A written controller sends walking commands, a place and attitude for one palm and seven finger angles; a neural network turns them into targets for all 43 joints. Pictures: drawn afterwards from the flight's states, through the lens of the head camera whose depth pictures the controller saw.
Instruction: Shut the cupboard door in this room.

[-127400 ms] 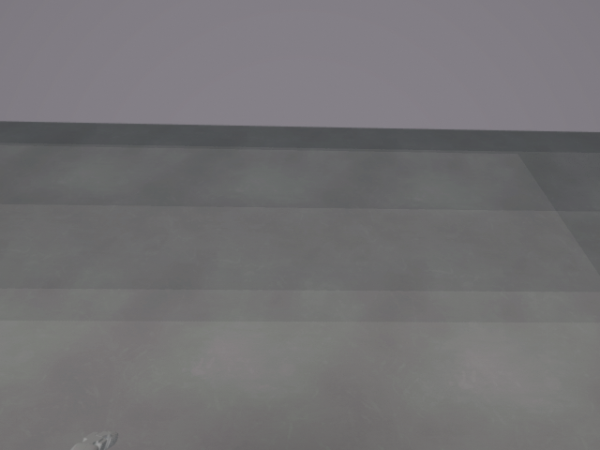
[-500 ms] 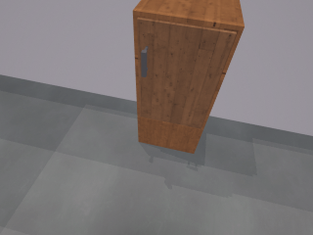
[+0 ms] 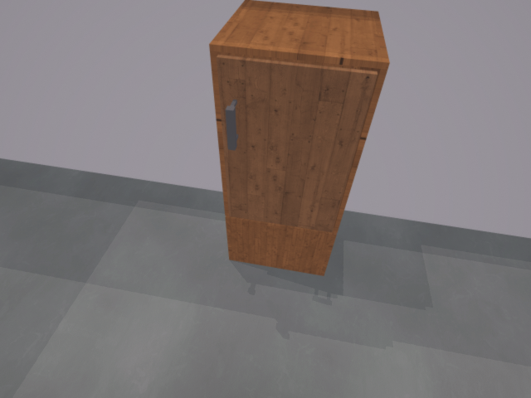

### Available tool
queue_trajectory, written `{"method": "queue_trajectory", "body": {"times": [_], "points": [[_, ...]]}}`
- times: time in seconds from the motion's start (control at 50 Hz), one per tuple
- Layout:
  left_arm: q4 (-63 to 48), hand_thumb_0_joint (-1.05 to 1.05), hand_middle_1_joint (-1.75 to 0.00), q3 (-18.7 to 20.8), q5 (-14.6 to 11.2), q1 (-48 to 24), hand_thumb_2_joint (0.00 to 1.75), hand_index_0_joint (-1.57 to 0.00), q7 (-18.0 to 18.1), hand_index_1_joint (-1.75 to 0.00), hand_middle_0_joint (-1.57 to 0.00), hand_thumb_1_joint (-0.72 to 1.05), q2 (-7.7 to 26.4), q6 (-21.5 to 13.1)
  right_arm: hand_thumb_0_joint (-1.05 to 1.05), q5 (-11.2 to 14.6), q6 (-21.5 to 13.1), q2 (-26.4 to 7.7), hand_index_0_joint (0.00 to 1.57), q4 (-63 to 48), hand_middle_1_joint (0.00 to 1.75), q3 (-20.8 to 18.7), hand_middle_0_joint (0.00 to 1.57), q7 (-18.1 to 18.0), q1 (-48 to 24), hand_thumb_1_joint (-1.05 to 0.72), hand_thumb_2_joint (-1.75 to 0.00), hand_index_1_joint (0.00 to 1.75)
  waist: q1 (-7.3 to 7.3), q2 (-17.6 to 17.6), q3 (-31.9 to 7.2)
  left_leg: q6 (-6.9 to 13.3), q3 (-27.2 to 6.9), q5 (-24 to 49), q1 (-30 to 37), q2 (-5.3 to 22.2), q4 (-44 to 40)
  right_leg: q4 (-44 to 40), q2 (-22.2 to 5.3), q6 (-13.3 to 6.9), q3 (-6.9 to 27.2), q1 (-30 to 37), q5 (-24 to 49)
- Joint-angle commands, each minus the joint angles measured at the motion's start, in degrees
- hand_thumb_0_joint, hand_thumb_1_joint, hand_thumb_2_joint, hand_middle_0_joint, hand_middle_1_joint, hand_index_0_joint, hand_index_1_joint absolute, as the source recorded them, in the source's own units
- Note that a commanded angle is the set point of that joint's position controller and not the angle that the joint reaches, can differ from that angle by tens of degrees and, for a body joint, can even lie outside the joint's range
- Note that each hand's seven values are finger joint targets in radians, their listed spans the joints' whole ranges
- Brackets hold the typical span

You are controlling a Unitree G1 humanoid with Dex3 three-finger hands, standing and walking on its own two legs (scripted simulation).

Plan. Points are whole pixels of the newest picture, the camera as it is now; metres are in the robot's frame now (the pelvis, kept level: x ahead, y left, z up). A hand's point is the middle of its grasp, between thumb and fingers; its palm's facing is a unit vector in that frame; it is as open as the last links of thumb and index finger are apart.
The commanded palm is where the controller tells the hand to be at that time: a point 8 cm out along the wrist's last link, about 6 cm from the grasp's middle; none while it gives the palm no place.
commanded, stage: let the arm hang, fingers relaxed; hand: left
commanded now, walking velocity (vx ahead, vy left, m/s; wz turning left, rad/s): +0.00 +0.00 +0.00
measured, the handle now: (233, 124) +0.79 +0.12 -0.02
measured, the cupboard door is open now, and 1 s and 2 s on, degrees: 0 0 0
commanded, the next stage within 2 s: look to check the result in 0.10 s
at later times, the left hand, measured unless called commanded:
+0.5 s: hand out of the picture -0.03 +0.15 -0.18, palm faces +0.05 -0.98 -0.17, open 7.4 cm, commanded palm none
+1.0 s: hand out of the picture +0.00 +0.15 -0.18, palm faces +0.04 -0.98 -0.17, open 7.4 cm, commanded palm none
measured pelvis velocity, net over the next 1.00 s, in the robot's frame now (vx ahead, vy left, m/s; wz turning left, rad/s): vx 0.03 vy -0.01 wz -0.01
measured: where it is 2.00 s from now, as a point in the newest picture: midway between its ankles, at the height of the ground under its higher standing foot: outside the picture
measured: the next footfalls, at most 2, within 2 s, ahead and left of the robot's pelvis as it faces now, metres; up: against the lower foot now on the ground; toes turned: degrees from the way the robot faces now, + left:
none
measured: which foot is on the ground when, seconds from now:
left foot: down 0.00-1.00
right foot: down 0.00-1.00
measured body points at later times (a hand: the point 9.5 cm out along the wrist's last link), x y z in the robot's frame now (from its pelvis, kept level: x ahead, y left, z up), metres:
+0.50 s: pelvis +0.01 +0.00 +0.00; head +0.02 +0.00 +0.45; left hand -0.03 +0.21 -0.16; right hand +0.00 -0.21 -0.16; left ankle +0.06 +0.09 -0.74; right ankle -0.02 -0.10 -0.74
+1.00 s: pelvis +0.03 -0.01 +0.00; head +0.03 -0.01 +0.45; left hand +0.00 +0.20 -0.16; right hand +0.02 -0.22 -0.16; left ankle +0.06 +0.09 -0.74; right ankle -0.02 -0.10 -0.74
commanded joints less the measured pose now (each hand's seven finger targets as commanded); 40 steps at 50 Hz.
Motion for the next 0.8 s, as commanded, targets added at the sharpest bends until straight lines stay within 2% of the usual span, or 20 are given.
{"method": "queue_trajectory", "body": {"times": [0.0, 0.08, 0.16, 0.18, 0.3, 0.46, 0.68, 0.78], "points": [[-0.2, 0.0, -0.3, 1.0, -0.2, 6.3, 0.9, -0.2, 0.2, -0.3, -0.2, 0.9, 5.9, -0.4, 0.0, 0.0, -0.8, -4.5, 0.2, -1.0, 0.3, -0.9, 0.2, -0.3, 4.0, -0.9, -0.9, 0.3, 0.51, 1.7, 7.7, 0.0, -7.2, -3.6, 0.0, 6.4, -4.8, -7.6, -6.8, -1.8, 6.6, -6.6, -2.5], [-0.4, 0.0, -0.3, 1.1, -0.3, 6.3, 0.9, -0.2, 0.3, -0.3, -0.2, 0.9, 6.0, -0.6, 0.0, 0.2, -1.0, -4.6, 0.2, -1.2, 0.3, -0.8, 0.2, -0.4, 4.0, -0.9, -0.9, 0.3, 0.81, 0.6, 6.9, 0.2, -7.2, -1.1, 0.1, 6.7, -4.3, -7.6, -6.8, -1.8, 6.3, -4.8, -0.4], [-0.3, 0.0, -0.3, 1.1, -0.4, 5.8, 0.9, -0.2, 0.3, -0.3, -0.2, 0.9, 5.6, -0.6, 0.0, 0.1, -1.1, -4.6, 0.2, -1.0, 0.3, -0.7, 0.2, -0.5, 4.1, -0.9, -0.9, 0.3, 0.56, 1.3, 5.7, 0.2, -7.5, 0.6, 1.1, 6.9, -4.2, -7.4, -6.7, -1.8, 6.5, -3.5, 1.2], [-0.3, 0.0, -0.3, 1.1, -0.4, 6.1, 0.9, -0.2, 0.3, -0.3, -0.2, 0.9, 5.8, -0.6, 0.0, 0.2, -1.1, -4.9, 0.2, -1.1, 0.3, -0.7, 0.2, -0.5, 3.6, -0.9, -0.9, 0.3, 0.85, 1.6, 6.1, 0.3, -7.2, 1.2, 1.5, 7.0, -4.0, -7.5, -6.7, -1.7, 6.2, -4.0, 1.3], [0.1, 0.0, -0.3, 0.9, -0.4, 6.2, 0.9, -0.2, 0.3, -0.3, -0.2, 0.9, 5.9, -0.6, 0.0, 0.3, -0.9, -5.0, 0.2, -1.0, 0.3, -0.7, 0.2, -0.5, 3.5, -0.9, -0.9, 0.3, 0.5, 0.0, 6.4, 0.2, -7.1, 0.9, 2.5, 7.0, -3.8, -8.2, -6.8, -1.6, 6.3, -4.3, 0.9], [0.4, 0.0, -0.3, 0.8, -0.4, 6.6, 0.9, -0.2, 0.3, -0.3, -0.2, 0.9, 6.0, -0.5, 0.0, 0.3, -0.8, -5.4, 0.2, -0.7, 0.3, -0.6, 0.2, -0.5, 2.8, -0.9, -0.9, 0.3, 0.55, 0.5, 6.7, 0.2, -7.3, 0.0, 2.7, 7.0, -4.6, -8.1, -6.6, -1.5, 6.3, -4.0, 0.7], [0.7, 0.0, -0.3, 0.9, -0.3, 6.8, 0.9, -0.2, 0.3, -0.3, -0.2, 0.9, 6.6, -0.7, 0.0, 0.4, -1.3, -6.4, 0.2, -0.6, 0.3, -0.5, 0.2, -0.6, 2.0, -0.9, -0.9, 0.3, 0.88, 0.5, 5.2, 0.5, -7.1, 4.4, 4.8, 7.5, -4.5, -8.0, -6.6, -1.2, 6.2, -2.5, 3.7], [0.6, 0.0, -0.3, 0.8, -0.3, 6.4, 0.9, -0.2, 0.3, -0.3, -0.2, 0.9, 6.6, -0.7, 0.0, 0.4, -1.3, -6.6, 0.2, -0.5, 0.3, -0.4, 0.2, -0.6, 1.8, -0.9, -0.9, 0.3, 0.86, 0.4, 6.6, 0.3, -6.8, 4.2, 4.6, 7.4, -4.5, -8.4, -6.7, -1.3, 6.3, -2.9, 3.6]]}}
